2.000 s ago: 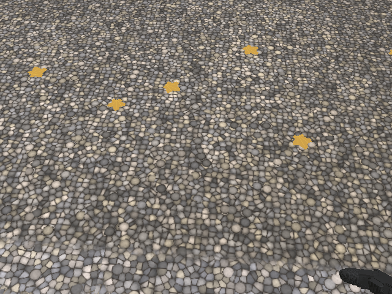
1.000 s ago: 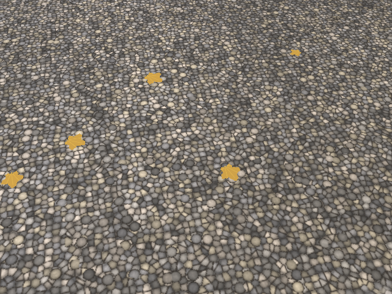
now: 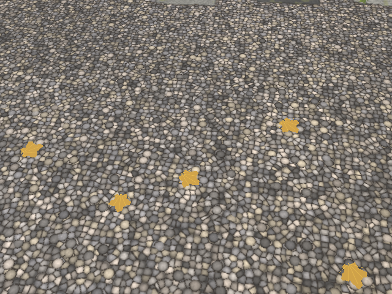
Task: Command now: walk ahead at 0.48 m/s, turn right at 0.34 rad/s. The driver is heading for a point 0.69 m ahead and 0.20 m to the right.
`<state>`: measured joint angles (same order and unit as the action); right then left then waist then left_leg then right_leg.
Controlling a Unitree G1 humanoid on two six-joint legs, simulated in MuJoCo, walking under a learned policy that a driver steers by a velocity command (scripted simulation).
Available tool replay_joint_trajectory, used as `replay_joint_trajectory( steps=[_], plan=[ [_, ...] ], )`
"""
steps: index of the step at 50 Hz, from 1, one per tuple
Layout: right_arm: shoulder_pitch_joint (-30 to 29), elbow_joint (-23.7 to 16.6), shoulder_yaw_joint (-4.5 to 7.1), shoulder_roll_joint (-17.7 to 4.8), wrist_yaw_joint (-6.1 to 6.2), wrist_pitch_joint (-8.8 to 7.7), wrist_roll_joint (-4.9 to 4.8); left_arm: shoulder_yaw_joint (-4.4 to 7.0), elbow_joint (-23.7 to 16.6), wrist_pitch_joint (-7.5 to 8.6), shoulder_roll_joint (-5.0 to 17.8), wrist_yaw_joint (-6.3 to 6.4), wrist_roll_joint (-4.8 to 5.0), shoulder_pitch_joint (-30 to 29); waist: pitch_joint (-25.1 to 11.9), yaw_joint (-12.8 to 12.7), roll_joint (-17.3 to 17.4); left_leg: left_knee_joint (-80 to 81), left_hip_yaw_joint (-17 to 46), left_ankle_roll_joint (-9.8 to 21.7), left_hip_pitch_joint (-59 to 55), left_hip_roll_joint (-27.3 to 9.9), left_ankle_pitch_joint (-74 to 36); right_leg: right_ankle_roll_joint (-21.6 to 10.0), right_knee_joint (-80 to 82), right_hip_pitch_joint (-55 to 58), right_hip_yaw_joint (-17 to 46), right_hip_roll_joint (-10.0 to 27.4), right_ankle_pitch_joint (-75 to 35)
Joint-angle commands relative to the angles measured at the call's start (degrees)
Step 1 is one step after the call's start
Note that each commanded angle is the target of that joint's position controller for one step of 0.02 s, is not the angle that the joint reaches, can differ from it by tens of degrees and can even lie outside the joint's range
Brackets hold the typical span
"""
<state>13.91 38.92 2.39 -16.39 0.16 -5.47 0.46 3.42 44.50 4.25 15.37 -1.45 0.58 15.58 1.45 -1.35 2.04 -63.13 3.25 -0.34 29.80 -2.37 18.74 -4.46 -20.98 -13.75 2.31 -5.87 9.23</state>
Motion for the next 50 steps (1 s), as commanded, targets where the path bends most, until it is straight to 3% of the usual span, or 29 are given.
replay_joint_trajectory(
  steps=[1, 4, 7, 10, 12, 13, 14, 15, 16, 17, 18, 19, 21, 23, 25, 28, 31, 34, 35, 36, 37, 38, 39, 40, 41, 42, 44, 47, 50],
  plan=[
    [-1.05, -5.25, 0.93, -3.92, 0.06, -0.83, 0.69, 1.8, -4.13, 0.66, 8.05, 1.12, 0.54, -2.38, -0.83, 1.88, -6.24, 9.13, 0.18, -2.2, 6.39, -2.29, -2.42, -12.36, 10.96, 2.13, 16.5, 14.6, -9.14],
    [-8.76, -7.03, -0.12, -2.04, -0.3, -1.19, 0.51, 2.59, -3.4, 0.19, 10.17, 1.8, 1.07, -0.37, 0.15, -0.58, -5.87, 23.27, -1.12, -3.24, -0.62, 0.27, -15.64, -9.38, 10.22, -3.91, 12.0, 11.07, -9.18],
    [-12.82, -7.94, 0.36, -3.46, -0.74, -1.49, -0.63, 2.78, -2.32, -0.55, 10.59, 2.05, 1.65, 3.76, -0.78, -2.18, -6.3, 30.36, 0.2, -3.57, -5.33, 2.43, -22.2, -7.62, 7.71, -2.49, 14.59, 11.93, -5.74],
    [-12.39, -8.29, 1.59, -5.83, -0.78, -1.74, -1.16, 2.88, -2.23, -1.14, 10.42, 2.25, 1.62, 4.81, -1.63, -0.7, -7.22, 34.23, 1.73, -1.85, -8.86, 2.28, -18.1, -5.37, 2.39, 2.07, 19.33, 13.82, -2.62],
    [-5.27, -6.81, 2.98, -7.72, -0.38, -2.0, -0.89, 2.38, -2.86, -1.36, 8.61, 2.09, 1.04, 4.31, -4.8, 3.57, -7.28, 37.24, 0.82, 1.06, -20.19, 1.58, -14.97, -2.84, -6.13, 0.59, 18.41, 10.86, -6.15],
    [3.04, -6.18, 3.97, -10.72, 0.11, -2.08, 0.02, 1.15, -4.17, -1.15, 5.27, 1.76, 0.12, 3.84, -11.99, 7.48, -3.08, 36.53, 8.05, 4.76, -32.95, -6.68, -11.42, -0.81, -20.68, -4.67, 14.78, 7.62, -1.2],
    [8.51, -4.61, 5.05, -15.41, 0.12, -1.21, 0.92, -0.27, -5.59, -0.55, 0.83, 1.79, 1.11, 11.24, -20.91, 5.44, 13.98, 40.21, 31.64, 13.46, -50.9, -20.43, -1.45, 2.76, -40.21, -21.95, 6.82, 0.19, 20.84],
    [9.27, -4.04, 4.46, -11.83, -0.42, -0.84, 0.13, 0.31, -5.3, -0.5, 5.33, 1.94, 2.17, 11.81, -19.65, 5.61, 14.96, 44.72, 42.87, 14.95, -49.77, -22.61, 10.55, 3.41, -50.09, -30.27, 7.14, 3.9, 24.03],
    [6.39, -4.54, 3.43, -7.98, -0.31, -0.7, -0.09, 1.38, -5.41, -0.87, 9.0, 2.01, 2.22, 6.9, -11.88, 6.55, 8.06, 45.78, 34.74, 12.73, -43.37, -20.04, 10.98, 3.69, -53.52, -32.62, 7.15, 6.19, 18.45],
    [3.44, -4.59, 2.83, -6.47, -0.27, -0.48, 0.1, 1.56, -6.1, -1.21, 9.21, 2.08, 1.49, 3.24, -7.27, 5.85, 4.02, 46.07, 26.21, 11.25, -36.72, -17.54, 3.25, 4.07, -53.14, -31.52, 5.34, 8.11, 13.96],
    [1.25, -4.06, 2.35, -5.02, -0.36, -0.32, 0.27, 1.68, -6.78, -1.38, 8.66, 1.93, 0.86, 1.25, -3.99, 4.67, 3.13, 47.4, 20.24, 10.71, -31.2, -14.98, -3.46, 4.32, -50.74, -30.17, 5.07, 9.53, 11.18],
    [-0.06, -3.65, 2.09, -4.28, -0.32, -0.41, 0.58, 1.83, -7.21, -1.73, 7.83, 1.58, 0.95, 0.9, -2.22, 3.27, 4.6, 48.99, 15.69, 10.18, -27.23, -13.32, -7.41, 4.41, -48.9, -28.05, 4.92, 10.98, 9.44],
    [-0.81, -2.62, 2.29, -4.13, -0.35, -0.95, 0.22, 1.44, -7.58, -2.58, 5.55, 1.17, 1.24, 0.68, -1.02, 2.28, 5.14, 51.72, 9.89, 10.38, -23.58, -12.07, -11.82, 4.73, -46.55, -25.87, 3.57, 11.78, 7.87],
    [-1.08, -1.48, 2.84, -5.55, -0.27, -1.34, -0.01, 1.12, -8.79, -3.14, 4.44, 1.07, 0.71, -1.77, 0.63, 1.88, 3.52, 53.03, 5.74, 11.38, -22.52, -12.8, -20.28, 5.5, -42.37, -26.94, 3.25, 11.97, 5.78],
    [-2.08, -0.56, 3.39, -7.19, 0.14, -1.01, 0.03, 0.78, -9.62, -3.21, 3.79, 0.82, 0.06, -3.67, 0.81, 1.45, 2.47, 51.85, 0.13, 11.33, -22.66, -12.47, -32.76, 6.36, -35.52, -26.1, 2.03, 11.74, 1.91],
    [-2.81, 0.43, 3.83, -8.99, 1.02, 0.18, -0.4, 0.28, -10.22, -2.75, 3.02, -0.44, -0.04, -7.38, -0.42, 2.64, 2.43, 50.14, -7.52, 9.38, -21.79, -10.24, -38.07, 5.91, -23.38, -19.49, -1.63, 10.14, -8.69],
    [-1.53, 1.67, 4.31, -10.63, 1.44, 1.01, -1.58, 0.87, -11.87, -2.95, 4.47, -1.76, 0.11, -10.58, -1.61, 3.17, 2.87, 46.94, -9.36, 7.94, -24.97, -11.4, -38.51, 4.23, -16.98, -16.03, -2.83, 8.92, -9.53],
    [-2.79, 1.48, 5.1, -12.21, 1.73, 1.72, -3.16, 2.67, -12.02, -3.49, 7.85, -2.12, -0.43, -6.85, -4.4, -0.06, 3.28, 36.31, -10.69, 6.01, -27.31, -11.72, -46.8, 0.91, -12.19, -8.85, -5.33, 5.56, -3.9],
    [-2.79, 1.32, 4.84, -11.2, 1.73, 1.97, -3.3, 3.99, -10.42, -3.55, 10.01, -1.69, -0.49, -0.81, -7.29, -3.16, 1.32, 26.9, -12.32, 4.28, -25.5, -9.33, -45.75, -0.9, -7.92, -0.6, -6.11, 3.28, -7.65],
    [0.24, 0.9, 4.06, -9.23, 1.47, 1.84, -1.68, 5.45, -9.77, -3.76, 14.18, -0.41, -0.34, 4.3, -10.67, -4.91, -5.44, 12.18, -13.3, 0.72, -15.78, -5.41, -30.52, -4.03, -6.21, 11.92, 0.88, 7.37, -26.45],
    [6.24, -0.48, 1.89, -2.7, 0.67, 1.74, 2.51, 5.47, -11.45, -4.07, 19.34, 0.95, -0.82, 2.33, -15.65, 1.61, -20.6, -9.25, -11.34, -3.53, 4.03, 3.03, 22.62, -13.46, -12.65, 27.48, 21.69, 22.19, -54.86],
    [7.58, -0.21, 1.74, -6.92, -0.05, 1.51, 0.82, 4.7, -14.04, -3.63, 17.5, 0.36, -1.41, 1.58, -28.77, -1.26, -15.44, -18.16, 1.63, -3.64, 7.33, 4.9, 23.4, -21.38, -5.27, 30.37, 36.81, 28.55, -37.6],
    [1.16, -0.85, 2.68, -10.3, -0.11, 1.9, -1.3, 4.01, -14.35, -3.38, 14.18, -0.07, -0.96, -1.06, -22.55, -2.71, -8.13, -17.63, 2.8, -2.88, 10.17, 2.59, 16.61, -18.37, -2.09, 25.27, 30.94, 24.79, -26.46],
    [-1.77, -1.7, 2.53, -9.76, 0.48, 2.4, -1.13, 3.44, -13.82, -3.37, 12.11, 0.13, 0.24, -3.72, -15.63, -1.43, -5.32, -13.51, 2.01, -2.68, 11.68, 0.93, 11.63, -14.89, -0.95, 18.52, 25.99, 21.61, -19.15],
    [-2.78, -1.26, 2.5, -9.29, 1.31, 3.04, -0.32, 2.89, -13.89, -3.64, 10.62, 0.5, 0.71, -5.51, -11.82, -0.23, -3.18, -9.75, 2.19, -2.95, 10.22, -0.57, 8.83, -12.66, 0.21, 11.97, 23.32, 19.4, -15.77],
    [-2.63, -1.52, 2.64, -9.52, 1.72, 3.66, 0.06, 2.78, -14.03, -3.97, 10.54, 0.87, 0.27, -7.21, -9.7, 1.5, -4.26, -6.33, 2.47, -3.04, 6.62, -0.97, 7.11, -11.75, 1.34, 5.6, 21.41, 17.79, -15.21],
    [-1.29, -1.06, 2.41, -8.23, 1.81, 4.23, 0.33, 2.96, -14.22, -4.27, 10.92, 1.39, -1.0, -8.76, -9.22, 3.1, -6.32, -1.56, 1.21, -3.49, 1.46, 0.27, 5.55, -11.15, 2.04, -0.61, 18.83, 15.64, -18.76],
    [-2.35, -1.04, 1.7, -6.26, 2.06, 4.44, 0.49, 3.45, -13.53, -4.72, 11.88, 2.49, -0.66, -7.81, -10.77, 2.59, -6.25, 6.12, 1.37, -4.65, -0.5, 1.56, 3.09, -10.85, 1.37, -1.8, 18.04, 14.29, -18.63],
    [-4.71, -1.63, 1.47, -5.7, 1.8, 4.92, 0.12, 3.58, -13.63, -5.69, 11.97, 3.18, -0.23, -8.44, -10.18, 1.87, -7.63, 12.13, 2.09, -4.9, -2.56, 2.48, -0.82, -9.25, 2.03, -3.93, 19.76, 12.61, -5.59]
  ],
)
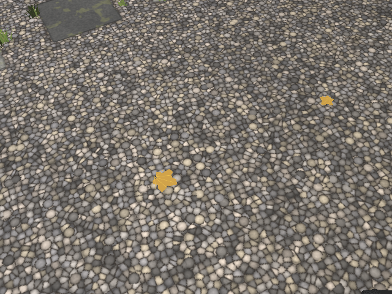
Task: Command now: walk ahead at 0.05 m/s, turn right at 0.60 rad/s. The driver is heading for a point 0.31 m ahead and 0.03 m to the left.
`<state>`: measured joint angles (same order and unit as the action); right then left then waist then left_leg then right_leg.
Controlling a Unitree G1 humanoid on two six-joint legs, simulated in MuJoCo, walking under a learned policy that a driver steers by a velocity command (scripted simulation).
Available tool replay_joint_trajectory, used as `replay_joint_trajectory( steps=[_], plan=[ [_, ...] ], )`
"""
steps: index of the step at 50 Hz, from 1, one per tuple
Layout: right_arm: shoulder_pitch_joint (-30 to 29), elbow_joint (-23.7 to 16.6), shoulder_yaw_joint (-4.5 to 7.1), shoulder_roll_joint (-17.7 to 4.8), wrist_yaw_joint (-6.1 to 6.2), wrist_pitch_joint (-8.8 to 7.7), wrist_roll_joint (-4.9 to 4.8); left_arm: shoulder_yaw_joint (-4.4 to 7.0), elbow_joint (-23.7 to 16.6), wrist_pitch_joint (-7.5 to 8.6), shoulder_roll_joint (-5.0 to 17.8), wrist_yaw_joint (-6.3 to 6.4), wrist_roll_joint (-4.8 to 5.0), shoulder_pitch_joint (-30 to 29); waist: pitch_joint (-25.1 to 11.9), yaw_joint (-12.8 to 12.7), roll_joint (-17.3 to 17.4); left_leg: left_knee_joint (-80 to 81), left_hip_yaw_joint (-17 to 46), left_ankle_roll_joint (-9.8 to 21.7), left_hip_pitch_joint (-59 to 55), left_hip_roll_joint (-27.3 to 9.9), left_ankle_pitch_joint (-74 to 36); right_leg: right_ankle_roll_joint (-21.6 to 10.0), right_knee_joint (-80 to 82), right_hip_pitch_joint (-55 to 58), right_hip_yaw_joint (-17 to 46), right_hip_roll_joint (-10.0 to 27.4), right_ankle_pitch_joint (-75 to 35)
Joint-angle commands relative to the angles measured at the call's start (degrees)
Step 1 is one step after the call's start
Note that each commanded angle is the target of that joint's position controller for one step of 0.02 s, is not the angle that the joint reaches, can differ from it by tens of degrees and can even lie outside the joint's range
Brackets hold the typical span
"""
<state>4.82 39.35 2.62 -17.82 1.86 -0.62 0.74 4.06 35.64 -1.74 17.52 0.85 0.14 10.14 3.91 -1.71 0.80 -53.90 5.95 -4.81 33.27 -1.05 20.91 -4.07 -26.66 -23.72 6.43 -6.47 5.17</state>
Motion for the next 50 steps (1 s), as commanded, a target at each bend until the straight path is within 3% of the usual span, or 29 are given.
replay_joint_trajectory(
  steps=[1, 5, 7, 8, 9, 10, 11, 13, 15, 17, 20, 22, 24, 25, 26, 27, 28, 29, 31, 33, 37, 39, 41, 42, 43, 44, 45, 47, 50],
  plan=[
    [3.65, -2.34, 1.25, -4.25, -0.02, 0.1, -0.3, 2.93, -4.78, 0.05, 9.7, 0.9, 0.16, -3.01, -11.99, 1.91, -7.15, 4.86, -0.46, -0.31, -6.81, 1.47, -3.42, -9.19, 7.92, 5.41, 16.52, 12.85, 2.05],
    [2.34, -3.29, 1.56, -4.54, -0.72, -0.74, -0.73, 2.9, -4.51, -0.63, 9.3, 0.52, 0.29, -1.74, -10.82, 0.72, -9.69, 14.17, -0.27, 1.08, -10.2, 2.76, -1.94, -8.09, 6.19, 7.49, 21.37, 12.89, 4.43],
    [4.97, -2.66, 2.0, -4.5, -1.2, -1.26, -0.86, 2.73, -4.61, -1.08, 8.85, 0.59, 0.93, -2.48, -10.55, 2.53, -10.02, 25.3, -1.38, 2.74, -16.07, 3.07, -6.57, -6.21, 3.5, 7.39, 22.38, 11.48, 3.21],
    [6.61, -2.26, 2.64, -5.94, -1.16, -1.36, -0.45, 2.39, -4.42, -1.2, 7.76, 0.73, 1.28, -1.52, -10.51, 3.03, -8.56, 31.15, -0.13, 4.27, -21.4, 0.01, -10.5, -3.85, 0.68, 4.71, 20.97, 9.17, 6.58],
    [7.47, -2.78, 3.44, -9.9, -0.91, -1.06, 0.75, 1.51, -4.12, -1.21, 4.43, 0.71, 0.76, 1.67, -12.0, 1.23, 2.21, 34.45, 10.41, 8.9, -27.17, -12.73, -14.01, -0.09, -11.16, -0.99, 13.23, 3.89, 20.86],
    [6.12, -2.4, 4.2, -12.78, -1.2, -0.65, 2.68, 2.3, -6.03, -0.45, 6.44, 0.79, 1.26, -0.03, -7.34, 0.55, 17.72, 37.99, 24.02, 17.9, -23.36, -20.55, -21.64, 2.97, -21.96, -10.98, 2.85, -3.59, 30.39],
    [3.55, -4.13, 3.42, -9.37, -1.09, -0.99, 2.44, 3.56, -4.44, 0.11, 10.67, 0.89, -0.06, 1.15, -7.22, 0.79, 11.95, 37.24, 23.63, 20.05, -22.08, -21.25, -23.25, 5.11, -33.25, -10.54, 5.17, -0.03, 28.82],
    [0.08, -4.96, 2.33, -5.62, -0.74, -1.0, 0.66, 3.8, -1.04, -0.84, 9.54, 1.2, 0.42, 3.7, -6.67, -0.65, 5.78, 34.53, 13.26, 16.05, -22.08, -14.76, -24.26, 7.28, -40.48, -9.78, 4.23, 0.31, 23.38],
    [0.49, -4.44, 1.66, -4.36, -0.53, -0.69, -0.4, 2.81, -0.64, -1.56, 6.28, 1.26, 0.34, 3.69, -5.98, -0.02, 5.72, 34.01, 9.06, 15.94, -22.53, -12.57, -27.57, 8.87, -43.08, -9.6, 3.36, 0.42, 20.59],
    [1.81, -3.84, 1.51, -3.9, -0.49, -0.28, -0.05, 1.89, -1.44, -1.44, 4.25, 1.22, 0.82, 1.2, -6.31, 1.19, 7.55, 33.94, 6.01, 16.07, -24.83, -10.79, -27.79, 9.77, -36.34, -8.27, 1.06, 1.43, 19.29],
    [2.78, -2.99, 1.83, -4.96, -0.54, 0.26, -0.18, 0.44, -2.12, -1.17, 1.7, 0.8, 0.33, -1.26, -8.06, 2.76, 10.58, 32.86, 4.35, 16.13, -26.23, -10.32, -27.56, 10.02, -20.49, -0.26, -2.67, 4.9, 20.88],
    [4.93, -2.07, 2.3, -6.73, -0.76, 0.7, -0.63, 0.48, -1.83, -0.99, 2.59, 0.41, 0.64, -1.59, -8.03, 3.97, 12.02, 32.35, 5.61, 16.85, -26.15, -11.12, -27.59, 9.51, -12.22, 4.04, -5.07, 4.97, 19.89],
    [4.74, -1.5, 2.0, -6.52, -0.91, 0.88, -1.5, 0.63, 0.15, -0.79, 2.81, 0.09, 0.59, 1.56, -7.46, 2.08, 10.83, 30.49, 5.29, 15.72, -24.28, -10.55, -28.05, 7.67, 2.03, 10.73, -6.58, 4.49, 9.19],
    [6.88, -0.55, 1.7, -5.79, -1.01, 0.54, -1.86, 0.64, 0.65, -0.7, 3.47, 0.01, 0.19, 2.08, -7.04, 1.93, 9.32, 30.08, 4.88, 13.58, -22.22, -9.76, -26.97, 6.0, 8.19, 14.98, -5.34, 4.98, 3.11],
    [8.47, -0.22, 1.24, -4.93, -1.3, -0.24, -1.15, 0.84, 0.26, -0.67, 5.81, 0.31, -0.3, 2.6, -8.82, 2.59, 5.58, 28.75, 3.67, 9.99, -18.34, -8.64, -22.46, 3.95, 7.28, 21.24, -0.38, 9.22, -3.83],
    [9.55, -0.93, 0.45, -2.75, -2.03, -1.33, 0.84, 1.53, 0.02, -0.9, 9.97, 0.85, -0.86, 2.7, -11.07, 5.05, -5.83, 23.94, -1.74, 6.31, -14.32, -3.77, -13.35, 0.52, 2.98, 24.91, 6.18, 16.27, -16.81],
    [7.99, -0.92, -0.27, -0.43, -1.95, -1.62, 1.21, 0.42, 1.48, -0.67, 5.3, 0.29, -1.0, 1.17, -11.67, 4.59, -11.62, 26.65, -5.39, 3.3, -18.56, -1.44, -4.28, -3.28, 4.23, 16.62, 6.49, 16.72, -0.47],
    [4.39, -0.58, 0.09, -2.56, -1.77, -1.51, 1.04, 0.06, 0.8, -0.33, 3.46, -0.18, -1.08, 0.24, -8.74, 2.26, -9.19, 23.82, -7.39, 2.05, -18.84, 0.31, -3.57, -2.85, 6.7, 14.19, 6.11, 13.89, 15.51],
    [1.47, -1.05, 0.81, -3.39, -1.29, -1.18, -0.53, 1.14, 2.15, 0.15, 8.1, -0.02, -0.92, 4.2, -2.0, -0.77, -11.87, 16.04, -10.5, 2.46, -10.65, 3.01, 2.44, -4.8, 12.73, 12.01, 12.64, 16.47, 34.76],
    [0.42, -2.35, 1.32, -4.21, -1.47, -1.97, -1.77, 1.19, 3.22, 1.35, 8.55, 0.42, -0.26, 6.54, 3.5, -1.72, -14.83, 8.95, -6.82, 4.71, -3.41, 0.69, 6.85, -8.05, 16.18, 11.64, 19.74, 21.08, 35.91],
    [1.05, -2.19, 1.09, -2.94, -3.31, -4.4, -2.39, 0.86, 3.7, 2.85, 7.02, 0.57, 1.11, 6.3, 2.39, -1.04, -10.4, 12.52, -5.46, 8.27, -0.69, -1.89, 6.86, -8.41, 15.85, 17.67, 17.74, 21.42, 25.92],
    [4.88, -0.28, 1.01, -2.34, -3.94, -4.79, -2.01, 1.04, 3.13, 2.73, 7.75, 0.07, 1.45, 3.18, -0.44, 1.63, -8.92, 21.11, -8.46, 8.14, -14.15, 0.49, -2.98, -6.94, 14.14, 11.8, 11.42, 17.95, 19.09],
    [12.77, 3.17, 1.73, -3.16, -3.9, -4.46, -1.71, 0.63, 3.24, 2.62, 6.18, -0.32, 1.05, 2.8, -3.29, 5.19, -6.78, 25.24, -10.38, 7.13, -29.28, 3.24, -10.04, -4.92, 8.79, 4.16, 7.26, 15.02, 17.66],
    [16.25, 3.71, 2.01, -4.03, -3.5, -4.25, -1.69, -0.26, 3.18, 2.84, 3.48, -0.5, 0.44, 2.55, -4.14, 6.76, -4.0, 27.21, -6.28, 7.73, -34.93, 0.25, -9.22, -2.49, 2.12, 0.43, 4.54, 12.57, 15.58],
    [19.69, 3.17, 2.87, -9.2, -2.84, -4.23, -0.96, -1.57, 1.51, 3.31, -0.93, -0.46, -0.74, 1.86, -6.1, 7.21, 9.52, 33.99, 10.64, 11.65, -40.26, -11.58, -10.95, 2.6, -16.18, -6.8, -2.76, 5.89, 18.21],
    [21.44, 3.17, 3.92, -13.61, -3.32, -4.25, -0.11, -0.62, -0.45, 3.96, 2.47, 0.25, 0.13, 1.82, -6.99, 7.24, 17.69, 40.38, 29.08, 20.18, -39.49, -21.51, -11.02, 4.87, -29.34, -14.08, -3.34, 3.01, 29.69],
    [17.45, 2.26, 2.77, -10.13, -3.36, -4.51, -0.29, 0.54, 0.77, 4.17, 5.89, 0.55, 0.82, 3.62, -3.52, 5.07, 10.26, 40.21, 28.13, 21.62, -36.77, -22.14, -11.98, 4.95, -36.22, -16.86, -0.42, 6.24, 29.17],
    [12.51, 1.39, 1.76, -7.07, -3.15, -4.54, -0.58, 0.79, 3.04, 3.82, 5.5, 0.33, 0.58, 4.44, -1.94, 3.07, 5.11, 38.87, 15.33, 17.77, -33.78, -16.46, -22.32, 4.68, -36.95, -16.08, -1.63, 9.22, 21.37],
    [10.65, 1.78, 0.94, -5.4, -2.23, -3.73, -0.28, 0.41, 4.14, 3.21, 2.67, -0.01, 0.03, 4.22, -3.78, 2.02, 5.11, 38.32, 3.39, 15.44, -30.56, -11.14, -44.37, 5.98, -31.32, -9.29, -4.17, 9.76, 12.62]
  ],
)
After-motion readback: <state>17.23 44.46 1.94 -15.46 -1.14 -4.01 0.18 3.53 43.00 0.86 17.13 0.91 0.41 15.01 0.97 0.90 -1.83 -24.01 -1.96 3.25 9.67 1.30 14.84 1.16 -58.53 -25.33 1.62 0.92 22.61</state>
